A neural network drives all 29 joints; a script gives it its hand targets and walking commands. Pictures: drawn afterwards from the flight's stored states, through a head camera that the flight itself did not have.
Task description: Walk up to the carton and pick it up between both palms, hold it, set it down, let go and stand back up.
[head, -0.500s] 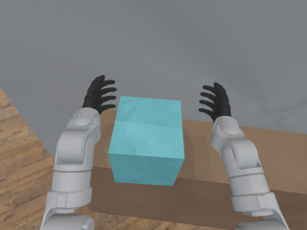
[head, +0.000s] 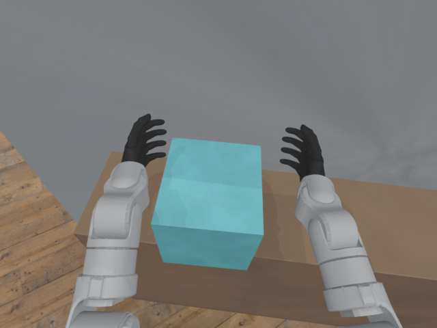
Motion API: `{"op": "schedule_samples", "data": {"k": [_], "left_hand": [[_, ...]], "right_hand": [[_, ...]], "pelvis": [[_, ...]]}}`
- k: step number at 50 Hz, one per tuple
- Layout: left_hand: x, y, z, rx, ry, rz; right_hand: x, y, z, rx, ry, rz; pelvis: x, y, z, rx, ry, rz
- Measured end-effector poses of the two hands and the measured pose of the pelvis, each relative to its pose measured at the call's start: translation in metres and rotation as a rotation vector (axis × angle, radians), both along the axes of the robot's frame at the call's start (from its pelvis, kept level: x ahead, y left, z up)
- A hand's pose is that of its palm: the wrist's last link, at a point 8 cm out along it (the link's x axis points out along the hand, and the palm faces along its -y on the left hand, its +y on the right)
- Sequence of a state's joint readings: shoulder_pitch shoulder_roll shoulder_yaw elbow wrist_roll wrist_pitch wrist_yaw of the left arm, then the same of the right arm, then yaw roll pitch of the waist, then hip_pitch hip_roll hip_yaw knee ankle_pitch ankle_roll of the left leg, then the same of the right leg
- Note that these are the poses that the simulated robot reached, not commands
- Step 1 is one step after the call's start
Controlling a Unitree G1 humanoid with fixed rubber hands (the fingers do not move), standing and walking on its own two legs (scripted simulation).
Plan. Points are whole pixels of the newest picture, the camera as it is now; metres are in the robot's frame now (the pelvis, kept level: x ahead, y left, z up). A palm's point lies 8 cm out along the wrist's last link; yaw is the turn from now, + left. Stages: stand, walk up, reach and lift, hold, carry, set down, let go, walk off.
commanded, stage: set down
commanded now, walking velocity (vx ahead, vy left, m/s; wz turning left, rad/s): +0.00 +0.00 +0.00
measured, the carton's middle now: (210, 205) +0.36 +0.03 -0.02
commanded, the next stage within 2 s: none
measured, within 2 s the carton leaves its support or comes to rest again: rests again in 1.82 s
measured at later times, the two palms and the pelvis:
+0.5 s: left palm (137, 160) +0.37 +0.16 +0.11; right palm (315, 180) +0.35 -0.16 +0.09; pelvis -0.01 +0.01 +0.00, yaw -1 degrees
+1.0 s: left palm (140, 167) +0.38 +0.16 +0.08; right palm (308, 187) +0.36 -0.15 +0.06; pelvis +0.00 +0.01 +0.00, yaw +0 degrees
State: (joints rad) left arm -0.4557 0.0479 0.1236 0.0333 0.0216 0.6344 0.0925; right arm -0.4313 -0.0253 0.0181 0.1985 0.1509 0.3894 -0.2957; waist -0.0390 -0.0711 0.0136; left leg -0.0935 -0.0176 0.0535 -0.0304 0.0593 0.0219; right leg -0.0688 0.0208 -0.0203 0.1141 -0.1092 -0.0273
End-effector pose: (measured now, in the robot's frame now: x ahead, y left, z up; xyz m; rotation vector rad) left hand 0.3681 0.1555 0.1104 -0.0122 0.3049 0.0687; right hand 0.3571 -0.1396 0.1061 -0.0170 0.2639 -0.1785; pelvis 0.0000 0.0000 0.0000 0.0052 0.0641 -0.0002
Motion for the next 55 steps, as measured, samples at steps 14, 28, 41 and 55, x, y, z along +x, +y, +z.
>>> {"op": "schedule_samples", "data": {"k": [14, 28, 41, 55], "left_hand": [[0.002, 0.0, 0.002, 0.025, 0.007, -0.013], [0.007, 0.0, -0.006, 0.019, -0.025, 0.002], [0.01, 0.001, -0.016, 0.025, -0.063, 0.006], [0.013, 0.001, -0.038, 0.035, -0.063, -0.009]], "right_hand": [[-0.004, -0.011, -0.008, -0.004, 0.013, -0.022], [-0.003, -0.013, -0.022, -0.009, 0.031, -0.008], [0.0, -0.006, -0.031, -0.021, 0.01, -0.02], [-0.001, -0.009, -0.053, -0.018, 0.012, -0.004]], "pelvis": [[-0.005, 0.008, 0.0, -0.002, -0.019, -0.008], [-0.011, 0.008, 0.0, -0.004, 0.019, -0.01], [-0.003, 0.007, 0.0, -0.005, 0.04, 0.009], [0.009, 0.006, -0.001, 0.0, 0.046, 0.008]]}}
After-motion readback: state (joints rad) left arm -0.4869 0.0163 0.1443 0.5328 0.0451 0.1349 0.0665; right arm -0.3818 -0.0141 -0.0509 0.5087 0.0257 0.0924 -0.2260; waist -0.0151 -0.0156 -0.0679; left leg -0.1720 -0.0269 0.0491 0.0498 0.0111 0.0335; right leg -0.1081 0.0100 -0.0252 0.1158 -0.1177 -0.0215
